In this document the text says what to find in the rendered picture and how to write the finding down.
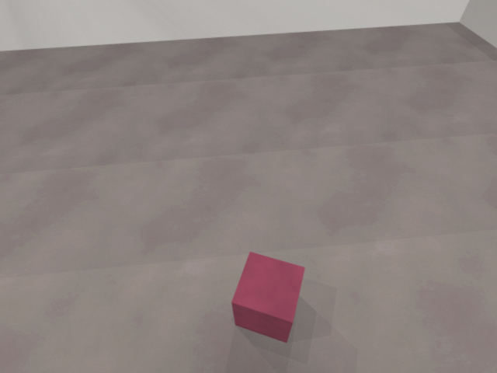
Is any carton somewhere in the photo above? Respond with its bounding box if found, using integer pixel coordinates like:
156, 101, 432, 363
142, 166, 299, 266
231, 252, 305, 343

